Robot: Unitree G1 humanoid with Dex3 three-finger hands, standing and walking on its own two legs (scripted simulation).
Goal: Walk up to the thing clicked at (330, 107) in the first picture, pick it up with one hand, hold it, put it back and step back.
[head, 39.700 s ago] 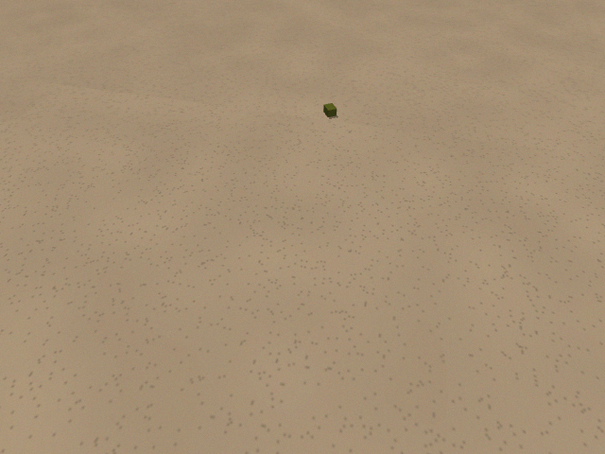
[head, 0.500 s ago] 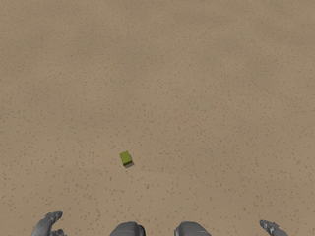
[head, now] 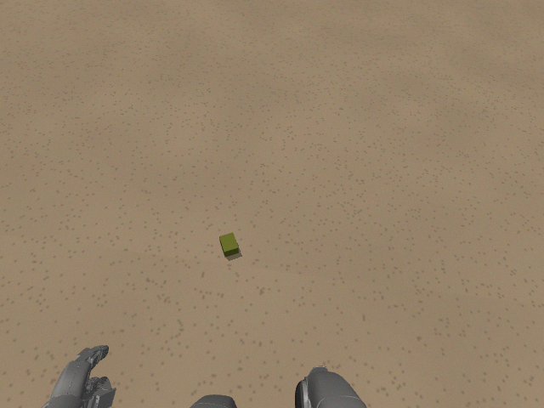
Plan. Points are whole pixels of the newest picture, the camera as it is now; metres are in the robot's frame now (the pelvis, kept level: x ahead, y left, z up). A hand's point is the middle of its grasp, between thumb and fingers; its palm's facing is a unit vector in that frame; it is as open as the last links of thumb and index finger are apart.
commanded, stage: step back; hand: left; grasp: from above
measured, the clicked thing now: (229, 244) +0.71 +0.18 -0.73
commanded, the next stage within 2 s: none
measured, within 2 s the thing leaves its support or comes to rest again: neither
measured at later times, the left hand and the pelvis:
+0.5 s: hand out of the picture -0.09 +0.23 -0.13, palm faces -0.06 -0.91 -0.42, open 7.4 cm; pelvis -0.17 -0.04 +0.00, yaw -5 degrees
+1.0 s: hand out of the picture -0.23 +0.21 -0.14, palm faces +0.03 -0.94 -0.34, open 7.4 cm; pelvis -0.33 -0.05 +0.01, yaw +1 degrees
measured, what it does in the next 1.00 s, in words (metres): walks backwards: right foot, then left foot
